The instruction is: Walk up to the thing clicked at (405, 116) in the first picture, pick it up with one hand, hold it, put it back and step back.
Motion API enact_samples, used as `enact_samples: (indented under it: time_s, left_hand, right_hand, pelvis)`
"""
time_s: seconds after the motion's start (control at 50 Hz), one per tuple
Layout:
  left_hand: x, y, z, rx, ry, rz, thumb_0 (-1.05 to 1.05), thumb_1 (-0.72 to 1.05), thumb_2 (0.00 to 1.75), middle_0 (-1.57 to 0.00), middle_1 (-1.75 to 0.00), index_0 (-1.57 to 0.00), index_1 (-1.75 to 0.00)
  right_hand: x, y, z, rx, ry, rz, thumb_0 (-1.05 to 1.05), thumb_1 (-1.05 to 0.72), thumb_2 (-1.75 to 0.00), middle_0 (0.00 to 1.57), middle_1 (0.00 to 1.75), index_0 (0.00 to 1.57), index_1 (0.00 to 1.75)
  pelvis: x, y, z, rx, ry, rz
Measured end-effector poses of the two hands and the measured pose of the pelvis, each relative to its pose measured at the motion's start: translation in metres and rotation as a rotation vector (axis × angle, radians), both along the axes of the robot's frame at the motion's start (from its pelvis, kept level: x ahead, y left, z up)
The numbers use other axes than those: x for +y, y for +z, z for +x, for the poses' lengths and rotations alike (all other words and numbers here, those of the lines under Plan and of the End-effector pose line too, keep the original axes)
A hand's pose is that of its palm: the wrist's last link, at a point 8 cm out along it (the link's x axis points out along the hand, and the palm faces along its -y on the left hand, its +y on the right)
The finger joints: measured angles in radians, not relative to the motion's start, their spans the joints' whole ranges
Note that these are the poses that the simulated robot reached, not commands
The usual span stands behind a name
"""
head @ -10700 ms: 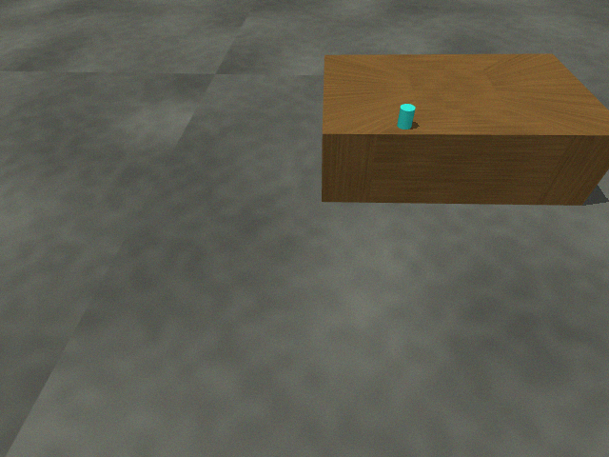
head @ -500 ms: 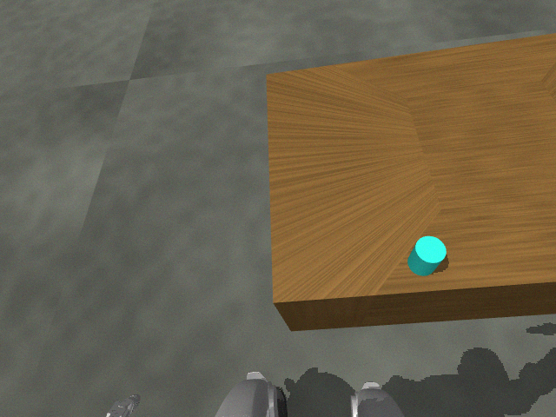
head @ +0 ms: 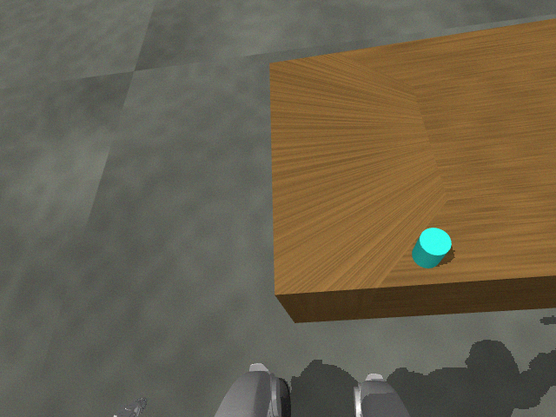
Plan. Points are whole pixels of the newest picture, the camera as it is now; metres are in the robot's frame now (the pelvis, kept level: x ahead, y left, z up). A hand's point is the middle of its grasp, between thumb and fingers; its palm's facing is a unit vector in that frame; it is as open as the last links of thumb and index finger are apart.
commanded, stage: go down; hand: right
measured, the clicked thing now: (430, 248) +0.44 -0.24 -0.27
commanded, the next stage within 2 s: approach in 0.02 s
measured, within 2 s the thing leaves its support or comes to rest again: neither
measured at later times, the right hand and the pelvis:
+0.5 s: hand out of the picture +0.37 -0.39 -0.08, palm faces +0.26 +0.96 -0.04, open 17.3 cm; pelvis -0.02 +0.00 -0.11, yaw +2 degrees
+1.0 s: hand (475, 261) +0.41 -0.32 -0.27, palm faces +0.23 +0.97 +0.00, open 17.2 cm; pelvis -0.08 +0.00 -0.28, yaw +3 degrees
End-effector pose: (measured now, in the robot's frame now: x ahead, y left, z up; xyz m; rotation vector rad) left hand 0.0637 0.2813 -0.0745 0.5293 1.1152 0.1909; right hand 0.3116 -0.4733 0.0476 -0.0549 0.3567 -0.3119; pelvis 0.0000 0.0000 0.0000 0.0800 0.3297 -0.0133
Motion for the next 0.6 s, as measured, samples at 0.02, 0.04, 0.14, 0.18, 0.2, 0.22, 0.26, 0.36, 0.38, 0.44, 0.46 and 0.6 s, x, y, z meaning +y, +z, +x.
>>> enact_samples:
  time_s: [0.02, 0.04, 0.14, 0.18, 0.2, 0.22, 0.26, 0.36, 0.38, 0.44, 0.46, 0.6]
  left_hand:
    - [0.000, 0.000, 0.000, 0.001, -0.001, 0.001, 0.00, 0.89, 0.91, -0.20, -0.30, -0.21, -0.30]
    - [0.000, 0.000, -0.001, 0.002, -0.001, 0.001, 0.00, 0.89, 0.91, -0.20, -0.30, -0.21, -0.30]
    - [0.000, 0.000, -0.002, 0.010, -0.008, 0.001, 0.00, 0.89, 0.91, -0.20, -0.30, -0.21, -0.30]
    - [0.000, -0.002, -0.002, 0.013, -0.009, 0.000, 0.00, 0.89, 0.91, -0.20, -0.30, -0.21, -0.30]
    - [0.000, -0.003, -0.002, 0.015, -0.011, 0.000, 0.00, 0.89, 0.90, -0.20, -0.30, -0.21, -0.30]
    - [0.001, -0.004, -0.002, 0.017, -0.013, -0.001, 0.00, 0.89, 0.90, -0.20, -0.30, -0.21, -0.30]
    - [0.002, -0.009, -0.002, 0.020, -0.020, -0.003, 0.00, 0.89, 0.90, -0.20, -0.30, -0.21, -0.30]
    - [0.004, -0.036, 0.002, 0.021, -0.050, -0.011, 0.00, 0.89, 0.90, -0.21, -0.30, -0.21, -0.31]
    - [0.004, -0.045, 0.004, 0.020, -0.058, -0.012, 0.00, 0.89, 0.90, -0.21, -0.30, -0.21, -0.31]
    - [0.005, -0.075, 0.011, 0.006, -0.075, -0.014, 0.00, 0.88, 0.91, -0.21, -0.30, -0.20, -0.31]
    - [0.005, -0.086, 0.014, 0.000, -0.079, -0.014, 0.00, 0.88, 0.91, -0.21, -0.30, -0.20, -0.31]
    - [-0.001, -0.167, 0.024, -0.013, -0.109, -0.021, 0.00, 0.89, 0.90, -0.20, -0.30, -0.20, -0.31]
  right_hand:
    - [-0.001, 0.000, 0.000, -0.002, -0.001, -0.001, -0.01, 0.45, -0.09, 0.05, 0.06, 0.05, 0.06]
    - [-0.001, 0.001, 0.001, -0.003, 0.000, -0.003, -0.01, 0.45, -0.09, 0.05, 0.06, 0.05, 0.06]
    - [-0.003, 0.002, 0.003, -0.012, -0.003, -0.010, -0.01, 0.46, -0.09, 0.05, 0.06, 0.05, 0.06]
    - [-0.004, 0.002, 0.003, -0.012, -0.005, -0.011, -0.01, 0.46, -0.09, 0.05, 0.06, 0.05, 0.06]
    - [-0.004, 0.001, 0.003, -0.015, -0.005, -0.010, -0.01, 0.46, -0.08, 0.05, 0.06, 0.05, 0.06]
    - [-0.004, -0.001, 0.004, -0.020, -0.005, -0.008, -0.01, 0.47, -0.08, 0.05, 0.06, 0.05, 0.06]
    - [-0.002, -0.007, 0.005, -0.033, -0.005, -0.004, -0.01, 0.47, -0.08, 0.04, 0.06, 0.05, 0.06]
    - [0.008, -0.042, 0.010, -0.110, 0.010, -0.008, -0.01, 0.49, -0.08, 0.04, 0.06, 0.05, 0.06]
    - [0.011, -0.052, 0.013, -0.138, 0.017, -0.012, -0.01, 0.49, -0.08, 0.04, 0.06, 0.05, 0.06]
    - [0.023, -0.086, 0.020, -0.234, 0.038, -0.024, -0.01, 0.49, -0.08, 0.04, 0.06, 0.05, 0.06]
    - [0.028, -0.099, 0.023, -0.265, 0.044, -0.026, -0.01, 0.49, -0.08, 0.04, 0.06, 0.05, 0.06]
    - [0.051, -0.185, 0.043, -0.414, 0.070, 0.014, -0.01, 0.51, -0.07, 0.05, 0.06, 0.05, 0.05]
  pelvis:
    - [0.000, 0.000, 0.000, 0.000, 0.001, 0.001]
    - [0.000, 0.000, 0.000, 0.001, 0.001, 0.001]
    - [0.000, -0.001, -0.001, 0.006, 0.000, 0.002]
    - [0.001, -0.002, -0.001, 0.010, 0.000, 0.002]
    - [0.001, -0.003, -0.001, 0.014, 0.001, 0.002]
    - [0.001, -0.004, -0.001, 0.019, 0.002, 0.002]
    - [0.001, -0.009, -0.002, 0.033, 0.004, 0.001]
    - [0.002, -0.035, -0.007, 0.102, 0.014, -0.001]
    - [0.002, -0.044, -0.009, 0.121, 0.017, -0.001]
    - [0.003, -0.074, -0.014, 0.174, 0.026, 0.001]
    - [0.003, -0.085, -0.016, 0.189, 0.028, 0.002]
    - [0.008, -0.158, -0.034, 0.257, 0.031, 0.017]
